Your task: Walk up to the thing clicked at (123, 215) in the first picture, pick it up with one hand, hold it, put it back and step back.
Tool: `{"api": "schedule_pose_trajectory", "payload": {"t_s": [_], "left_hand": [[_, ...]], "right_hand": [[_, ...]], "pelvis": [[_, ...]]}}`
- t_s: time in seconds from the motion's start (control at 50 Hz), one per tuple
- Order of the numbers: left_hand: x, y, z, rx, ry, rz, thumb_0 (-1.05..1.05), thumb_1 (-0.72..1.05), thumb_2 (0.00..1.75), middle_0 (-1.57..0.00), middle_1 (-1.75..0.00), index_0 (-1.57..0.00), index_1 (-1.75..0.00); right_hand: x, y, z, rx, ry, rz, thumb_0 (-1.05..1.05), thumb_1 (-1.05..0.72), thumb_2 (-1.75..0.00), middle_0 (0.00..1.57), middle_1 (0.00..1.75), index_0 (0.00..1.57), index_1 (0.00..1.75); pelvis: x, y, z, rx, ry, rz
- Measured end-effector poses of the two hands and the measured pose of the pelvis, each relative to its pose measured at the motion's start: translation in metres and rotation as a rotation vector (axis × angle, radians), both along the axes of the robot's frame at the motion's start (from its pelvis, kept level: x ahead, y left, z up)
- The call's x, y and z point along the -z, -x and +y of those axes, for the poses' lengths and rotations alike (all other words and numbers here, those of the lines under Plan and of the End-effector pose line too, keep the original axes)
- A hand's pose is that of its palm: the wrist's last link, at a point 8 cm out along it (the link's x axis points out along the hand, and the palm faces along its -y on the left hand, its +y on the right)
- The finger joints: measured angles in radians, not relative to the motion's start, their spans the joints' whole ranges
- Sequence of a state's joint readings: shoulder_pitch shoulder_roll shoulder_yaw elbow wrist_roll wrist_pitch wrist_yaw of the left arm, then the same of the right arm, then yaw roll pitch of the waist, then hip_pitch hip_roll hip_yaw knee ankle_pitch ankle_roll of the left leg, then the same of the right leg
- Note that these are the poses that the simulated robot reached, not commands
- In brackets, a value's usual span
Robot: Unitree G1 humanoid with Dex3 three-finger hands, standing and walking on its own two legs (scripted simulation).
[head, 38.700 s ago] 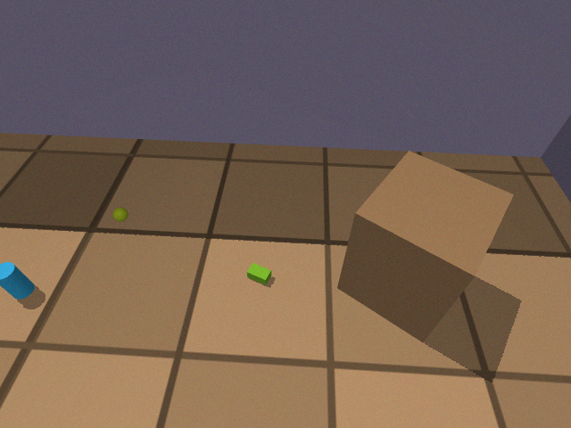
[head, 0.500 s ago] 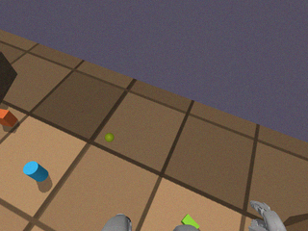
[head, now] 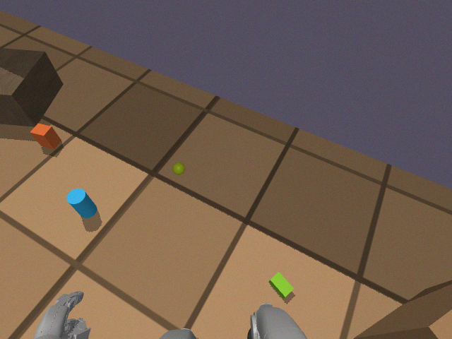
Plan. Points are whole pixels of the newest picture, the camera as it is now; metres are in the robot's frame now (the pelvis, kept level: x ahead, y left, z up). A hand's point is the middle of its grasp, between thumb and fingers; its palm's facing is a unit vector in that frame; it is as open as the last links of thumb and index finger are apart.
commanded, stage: step back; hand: left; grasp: from above
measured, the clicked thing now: (178, 168) +0.92 +0.22 -0.72
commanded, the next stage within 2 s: stand in 1.46 s
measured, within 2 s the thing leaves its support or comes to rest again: neither
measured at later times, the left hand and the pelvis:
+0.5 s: hand out of the picture -0.10 +0.26 -0.13, palm faces +0.00 -0.89 -0.45, open 7.4 cm; pelvis -0.17 -0.02 +0.00, yaw +0 degrees
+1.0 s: hand out of the picture -0.15 +0.25 -0.13, palm faces +0.04 -0.93 -0.37, open 7.4 cm; pelvis -0.18 -0.01 +0.01, yaw +1 degrees
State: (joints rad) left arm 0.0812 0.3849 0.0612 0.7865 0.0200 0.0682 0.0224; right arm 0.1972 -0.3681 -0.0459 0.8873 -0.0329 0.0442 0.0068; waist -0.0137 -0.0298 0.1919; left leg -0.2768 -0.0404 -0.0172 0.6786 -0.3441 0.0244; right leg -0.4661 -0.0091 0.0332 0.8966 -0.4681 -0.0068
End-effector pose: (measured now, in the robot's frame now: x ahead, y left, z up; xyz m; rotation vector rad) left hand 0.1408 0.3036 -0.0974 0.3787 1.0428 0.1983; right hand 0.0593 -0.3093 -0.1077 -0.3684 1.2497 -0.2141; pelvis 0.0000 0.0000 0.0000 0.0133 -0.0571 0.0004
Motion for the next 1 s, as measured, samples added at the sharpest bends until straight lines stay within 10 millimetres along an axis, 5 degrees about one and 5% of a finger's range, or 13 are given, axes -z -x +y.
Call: {"api": "schedule_pose_trajectory", "payload": {"t_s": [0.14, 0.26, 0.36, 0.44, 0.6, 0.7, 0.82, 1.0], "left_hand": [[0.001, 0.065, -0.004, -0.013, 0.015, 0.052, 0.00, 0.90, 0.90, -0.20, -0.30, -0.20, -0.30], [0.010, 0.138, -0.014, 0.000, -0.023, 0.126, 0.00, 0.90, 0.90, -0.20, -0.30, -0.20, -0.30], [-0.002, 0.202, -0.019, -0.026, -0.031, 0.165, 0.01, 0.90, 0.90, -0.20, -0.30, -0.21, -0.30], [-0.010, 0.233, -0.011, -0.053, -0.050, 0.153, 0.01, 0.90, 0.90, -0.21, -0.30, -0.21, -0.31], [-0.004, 0.270, 0.021, -0.104, -0.042, 0.100, 0.01, 0.90, 0.90, -0.20, -0.30, -0.21, -0.30], [-0.004, 0.286, 0.022, -0.102, -0.003, 0.143, 0.01, 0.90, 0.90, -0.20, -0.30, -0.20, -0.30], [0.001, 0.293, 0.007, -0.092, 0.006, 0.170, 0.01, 0.90, 0.90, -0.20, -0.30, -0.20, -0.30], [-0.004, 0.296, -0.011, -0.121, 0.032, 0.145, 0.01, 0.90, 0.90, -0.20, -0.30, -0.21, -0.30]], "right_hand": [[-0.019, 0.018, -0.005, -0.018, 0.021, -0.096, 0.01, -0.91, -0.89, 0.21, 0.30, 0.21, 0.30], [-0.008, 0.038, -0.025, -0.017, 0.008, -0.189, 0.01, -0.91, -0.90, 0.21, 0.30, 0.21, 0.30], [-0.006, 0.078, -0.030, 0.011, -0.014, -0.159, 0.01, -0.91, -0.90, 0.21, 0.30, 0.20, 0.30], [-0.002, 0.119, -0.029, -0.002, -0.019, -0.107, 0.01, -0.91, -0.90, 0.21, 0.30, 0.20, 0.30], [0.004, 0.191, -0.010, -0.012, -0.012, 0.015, 0.01, -0.91, -0.90, 0.20, 0.30, 0.20, 0.30], [-0.006, 0.213, 0.004, 0.001, -0.030, -0.002, 0.01, -0.91, -0.90, 0.21, 0.30, 0.20, 0.30], [-0.003, 0.206, -0.007, 0.017, -0.044, -0.046, 0.01, -0.90, -0.90, 0.21, 0.30, 0.21, 0.30], [-0.008, 0.169, -0.015, -0.033, -0.028, -0.058, 0.01, -0.91, -0.90, 0.21, 0.30, 0.20, 0.30]], "pelvis": [[-0.008, 0.047, -0.007, 0.038, 0.030, 0.015], [0.005, 0.097, -0.020, 0.081, 0.044, 0.008], [-0.004, 0.130, -0.024, 0.073, 0.004, 0.004], [-0.006, 0.152, -0.021, 0.042, -0.007, 0.008], [-0.001, 0.185, -0.003, -0.019, -0.021, -0.006], [-0.011, 0.193, -0.003, -0.019, 0.002, -0.001], [-0.009, 0.193, -0.014, 0.009, 0.016, 0.000], [-0.014, 0.182, -0.013, -0.015, 0.019, 0.007]]}}
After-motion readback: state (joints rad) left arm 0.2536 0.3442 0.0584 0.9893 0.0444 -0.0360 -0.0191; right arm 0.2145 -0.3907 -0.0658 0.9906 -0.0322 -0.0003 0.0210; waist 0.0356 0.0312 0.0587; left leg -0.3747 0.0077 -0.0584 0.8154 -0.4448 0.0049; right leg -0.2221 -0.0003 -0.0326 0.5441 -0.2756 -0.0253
